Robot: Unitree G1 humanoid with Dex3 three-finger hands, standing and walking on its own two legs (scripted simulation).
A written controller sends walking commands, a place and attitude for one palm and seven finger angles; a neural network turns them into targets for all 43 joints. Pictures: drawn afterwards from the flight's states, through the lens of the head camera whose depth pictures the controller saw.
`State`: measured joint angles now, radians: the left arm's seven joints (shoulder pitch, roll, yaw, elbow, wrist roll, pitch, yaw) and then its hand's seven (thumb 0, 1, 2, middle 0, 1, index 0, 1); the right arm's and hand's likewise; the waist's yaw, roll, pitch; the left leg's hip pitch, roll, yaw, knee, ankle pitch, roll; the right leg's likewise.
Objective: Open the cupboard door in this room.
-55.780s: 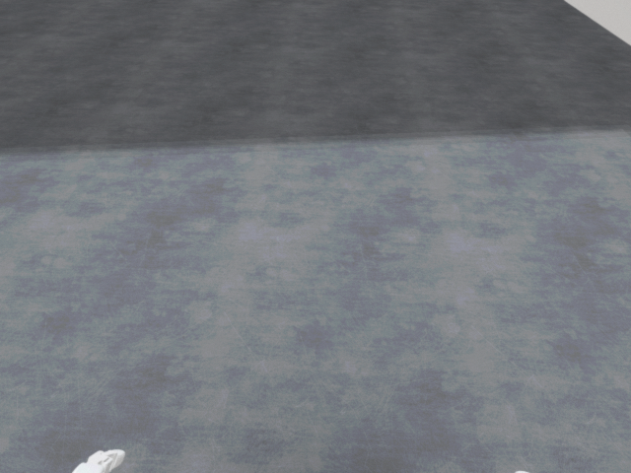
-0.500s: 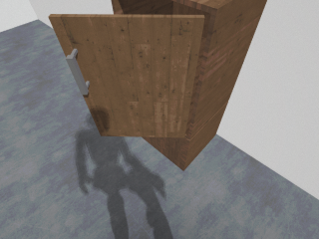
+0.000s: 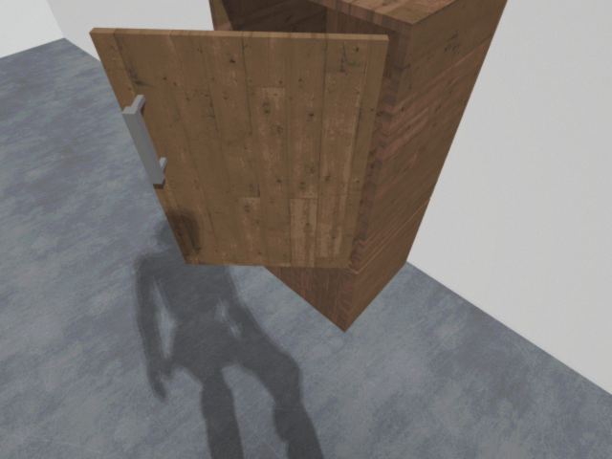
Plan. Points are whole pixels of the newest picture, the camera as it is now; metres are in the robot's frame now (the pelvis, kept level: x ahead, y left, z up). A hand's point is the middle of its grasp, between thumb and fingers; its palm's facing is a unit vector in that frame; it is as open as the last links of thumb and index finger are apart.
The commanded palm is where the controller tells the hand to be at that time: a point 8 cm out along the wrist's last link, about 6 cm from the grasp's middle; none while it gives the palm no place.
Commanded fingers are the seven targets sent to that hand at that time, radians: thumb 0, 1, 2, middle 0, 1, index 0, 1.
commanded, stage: look again from close up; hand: left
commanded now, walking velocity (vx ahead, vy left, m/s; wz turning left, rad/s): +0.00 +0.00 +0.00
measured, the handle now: (148, 141) +0.59 +0.30 +0.07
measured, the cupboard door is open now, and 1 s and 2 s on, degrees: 41 41 41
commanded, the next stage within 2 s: shuffle to correct the standing spot in 0.36 s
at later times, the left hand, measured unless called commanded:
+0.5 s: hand out of the picture +0.00 +0.22 -0.17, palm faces +0.00 -0.98 -0.22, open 7.4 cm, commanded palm none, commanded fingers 0.00 0.90 0.90 -0.20 -0.30 -0.20 -0.30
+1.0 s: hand out of the picture +0.09 +0.23 -0.18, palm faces +0.02 -0.97 -0.24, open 7.4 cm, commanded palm none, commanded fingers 0.00 0.90 0.90 -0.20 -0.30 -0.20 -0.30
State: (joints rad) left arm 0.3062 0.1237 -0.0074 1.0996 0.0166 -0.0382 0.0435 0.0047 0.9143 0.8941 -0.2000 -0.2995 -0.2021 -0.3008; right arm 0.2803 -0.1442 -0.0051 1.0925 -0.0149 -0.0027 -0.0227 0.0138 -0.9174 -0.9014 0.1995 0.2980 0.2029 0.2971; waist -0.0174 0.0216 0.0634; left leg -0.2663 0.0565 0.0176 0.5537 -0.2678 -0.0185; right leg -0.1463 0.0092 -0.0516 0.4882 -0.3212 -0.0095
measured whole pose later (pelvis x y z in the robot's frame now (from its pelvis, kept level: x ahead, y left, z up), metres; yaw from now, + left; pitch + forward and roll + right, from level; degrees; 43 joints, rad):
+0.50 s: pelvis +0.00 +0.02 +0.00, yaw +0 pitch +0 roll +0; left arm 0.29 0.22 -0.01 1.06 0.02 -0.01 0.03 0.00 0.91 0.89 -0.20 -0.30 -0.20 -0.30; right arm 0.24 -0.18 0.01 1.07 -0.01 -0.02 -0.01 0.01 -0.92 -0.90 0.20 0.30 0.20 0.30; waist 0.01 -0.03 0.03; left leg -0.25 0.00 0.05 0.49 -0.24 0.02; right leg -0.15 -0.05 -0.02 0.48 -0.31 0.03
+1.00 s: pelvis +0.05 +0.04 -0.01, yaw -1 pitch +0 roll +2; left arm 0.26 0.19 0.03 0.99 0.03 -0.01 0.02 0.01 0.91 0.89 -0.20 -0.30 -0.20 -0.30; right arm 0.31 -0.17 0.01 1.03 -0.01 0.00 -0.02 0.01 -0.91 -0.90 0.20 0.30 0.20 0.30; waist 0.02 -0.02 0.06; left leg -0.22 -0.05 0.09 0.61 -0.38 0.05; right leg -0.27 -0.06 -0.11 0.63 -0.30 -0.03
